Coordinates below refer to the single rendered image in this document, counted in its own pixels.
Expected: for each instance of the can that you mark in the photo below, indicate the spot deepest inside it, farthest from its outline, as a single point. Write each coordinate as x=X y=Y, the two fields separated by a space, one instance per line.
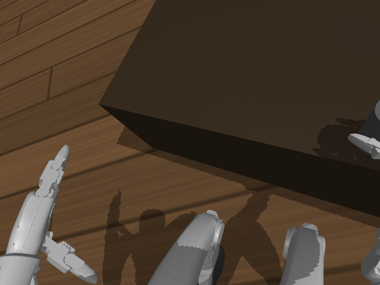
x=371 y=127

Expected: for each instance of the left robot foot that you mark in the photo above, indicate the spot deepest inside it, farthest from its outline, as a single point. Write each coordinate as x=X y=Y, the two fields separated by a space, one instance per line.
x=218 y=266

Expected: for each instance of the left robot arm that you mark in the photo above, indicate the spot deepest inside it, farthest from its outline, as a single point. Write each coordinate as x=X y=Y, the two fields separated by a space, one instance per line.
x=19 y=269

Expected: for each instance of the left robot hand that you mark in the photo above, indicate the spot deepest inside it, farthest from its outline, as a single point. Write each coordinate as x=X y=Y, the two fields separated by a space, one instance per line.
x=30 y=233

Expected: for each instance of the right robot hand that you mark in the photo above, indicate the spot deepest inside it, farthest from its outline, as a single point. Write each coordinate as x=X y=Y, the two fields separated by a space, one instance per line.
x=369 y=145

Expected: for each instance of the right robot arm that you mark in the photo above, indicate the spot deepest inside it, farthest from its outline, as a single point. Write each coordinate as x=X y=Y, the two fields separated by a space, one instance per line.
x=370 y=266

